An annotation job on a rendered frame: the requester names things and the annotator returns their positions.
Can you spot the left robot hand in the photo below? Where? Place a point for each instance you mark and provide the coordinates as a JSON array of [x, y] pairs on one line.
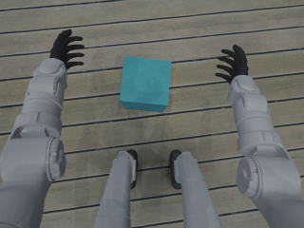
[[61, 49]]

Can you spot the right robot upper arm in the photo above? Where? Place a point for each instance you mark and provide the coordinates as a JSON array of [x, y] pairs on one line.
[[273, 185]]

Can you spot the left robot upper arm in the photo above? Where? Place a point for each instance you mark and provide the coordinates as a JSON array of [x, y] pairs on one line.
[[28, 167]]

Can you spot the robot right forearm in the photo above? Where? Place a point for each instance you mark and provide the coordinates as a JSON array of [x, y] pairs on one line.
[[256, 132]]

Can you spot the robot left forearm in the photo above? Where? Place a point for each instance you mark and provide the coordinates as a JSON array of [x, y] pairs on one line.
[[43, 104]]

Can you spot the robot foot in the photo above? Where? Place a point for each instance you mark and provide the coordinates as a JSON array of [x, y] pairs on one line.
[[173, 156], [133, 153]]

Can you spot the robot left foot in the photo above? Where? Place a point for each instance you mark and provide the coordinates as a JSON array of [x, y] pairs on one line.
[[133, 153]]

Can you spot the robot right foot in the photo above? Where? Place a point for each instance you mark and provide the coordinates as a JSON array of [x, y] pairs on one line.
[[173, 156]]

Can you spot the carton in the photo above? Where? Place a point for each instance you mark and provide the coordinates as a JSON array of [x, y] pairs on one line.
[[145, 84]]

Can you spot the right robot hand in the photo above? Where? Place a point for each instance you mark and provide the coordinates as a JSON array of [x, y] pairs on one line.
[[238, 65]]

